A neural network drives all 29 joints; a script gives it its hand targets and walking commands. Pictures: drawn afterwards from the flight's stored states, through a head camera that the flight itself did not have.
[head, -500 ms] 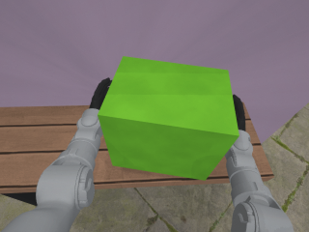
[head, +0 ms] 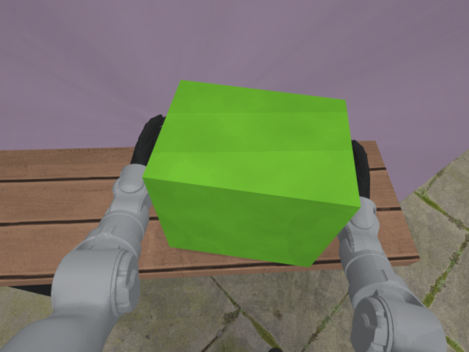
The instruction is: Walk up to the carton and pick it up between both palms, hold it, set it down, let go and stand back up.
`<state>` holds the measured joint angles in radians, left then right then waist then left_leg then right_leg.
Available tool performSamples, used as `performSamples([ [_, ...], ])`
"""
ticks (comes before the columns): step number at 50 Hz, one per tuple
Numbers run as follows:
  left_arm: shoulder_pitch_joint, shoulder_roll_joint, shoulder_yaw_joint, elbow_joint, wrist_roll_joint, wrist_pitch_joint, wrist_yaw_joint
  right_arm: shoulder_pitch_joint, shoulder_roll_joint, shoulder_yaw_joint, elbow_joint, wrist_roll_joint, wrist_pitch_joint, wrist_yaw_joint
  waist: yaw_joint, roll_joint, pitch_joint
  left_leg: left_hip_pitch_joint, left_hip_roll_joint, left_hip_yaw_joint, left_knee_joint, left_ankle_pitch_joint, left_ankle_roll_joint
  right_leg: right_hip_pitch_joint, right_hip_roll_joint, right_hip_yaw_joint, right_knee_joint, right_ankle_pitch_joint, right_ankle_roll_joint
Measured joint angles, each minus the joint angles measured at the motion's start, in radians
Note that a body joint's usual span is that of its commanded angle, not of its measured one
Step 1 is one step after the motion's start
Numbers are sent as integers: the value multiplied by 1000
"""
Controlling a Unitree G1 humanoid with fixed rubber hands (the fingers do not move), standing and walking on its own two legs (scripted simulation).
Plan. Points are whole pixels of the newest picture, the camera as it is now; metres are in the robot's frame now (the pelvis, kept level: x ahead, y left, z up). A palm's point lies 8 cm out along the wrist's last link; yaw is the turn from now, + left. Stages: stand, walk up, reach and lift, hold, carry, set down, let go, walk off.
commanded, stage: set down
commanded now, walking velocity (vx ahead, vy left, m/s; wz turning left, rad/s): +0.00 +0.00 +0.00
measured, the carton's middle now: (249, 180) +0.40 -0.01 +0.00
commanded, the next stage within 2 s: none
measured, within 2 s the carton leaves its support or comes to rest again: rests again in 0.40 s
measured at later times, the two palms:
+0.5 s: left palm (132, 158) +0.42 +0.19 +0.05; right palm (355, 191) +0.37 -0.19 +0.02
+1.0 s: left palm (118, 197) +0.35 +0.21 +0.03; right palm (367, 214) +0.32 -0.20 +0.03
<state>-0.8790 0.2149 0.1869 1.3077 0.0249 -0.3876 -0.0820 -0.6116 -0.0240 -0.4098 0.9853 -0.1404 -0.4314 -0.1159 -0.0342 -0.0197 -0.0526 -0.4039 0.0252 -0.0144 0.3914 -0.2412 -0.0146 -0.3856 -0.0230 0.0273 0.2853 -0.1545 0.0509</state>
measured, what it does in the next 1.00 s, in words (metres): shifts its weight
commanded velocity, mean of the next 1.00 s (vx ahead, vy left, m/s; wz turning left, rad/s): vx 0.00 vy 0.00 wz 0.00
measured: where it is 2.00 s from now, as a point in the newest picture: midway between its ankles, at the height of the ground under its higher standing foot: outside the picture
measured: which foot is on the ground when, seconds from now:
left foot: down 0.00-1.00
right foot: down 0.00-1.00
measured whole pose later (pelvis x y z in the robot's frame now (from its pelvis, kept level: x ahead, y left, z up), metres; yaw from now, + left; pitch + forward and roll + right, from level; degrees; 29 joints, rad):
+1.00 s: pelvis -0.06 +0.00 -0.01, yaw +0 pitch +12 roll -1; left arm -0.90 0.29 0.00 1.43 -0.28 -0.29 -0.04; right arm -0.69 -0.10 -0.23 1.10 0.07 -0.25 -0.17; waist -0.03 -0.02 -0.11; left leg -0.53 0.02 -0.02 0.55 -0.23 -0.01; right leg -0.52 -0.02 0.03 0.45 -0.15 0.05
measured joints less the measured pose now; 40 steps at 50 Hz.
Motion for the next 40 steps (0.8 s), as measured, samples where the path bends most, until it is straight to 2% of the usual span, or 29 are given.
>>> performSamples([
  [9,-8,0,0,0,-6,53,18,-21,-14,8,26,0,47,-3,0,0,-33,-35,0,0,6,5,2,-35,0,0,7,6,0],
  [13,-16,1,0,0,-47,65,34,-32,-20,15,40,0,69,-14,0,0,-59,-65,0,0,18,5,3,-67,0,0,22,7,0],
  [17,-26,4,-15,6,-98,70,46,-38,-36,53,46,35,79,-33,0,7,-86,-95,0,0,35,4,5,-97,1,0,37,10,0],
  [22,-42,19,-41,26,-131,95,47,-62,-57,84,103,85,111,-40,0,11,-86,-97,-1,0,49,4,8,-99,0,0,50,17,0],
  [27,-46,32,-87,28,-189,109,47,-69,-59,107,104,120,116,-47,0,12,-86,-106,-1,0,78,0,7,-96,0,0,56,12,1],
  [31,-45,36,-99,31,-195,124,47,-71,-69,135,107,150,124,-47,0,14,-77,-106,-1,-1,94,2,8,-96,1,0,72,13,2],
  [34,-45,36,-107,41,-202,128,46,-72,-72,136,110,158,136,-47,0,15,-67,-106,-1,-1,99,8,8,-96,1,0,77,20,2],
  [40,-54,41,-177,74,-276,118,46,-74,-73,136,111,162,176,-48,0,13,-64,-122,-1,-2,124,12,9,-117,2,0,113,18,2],
])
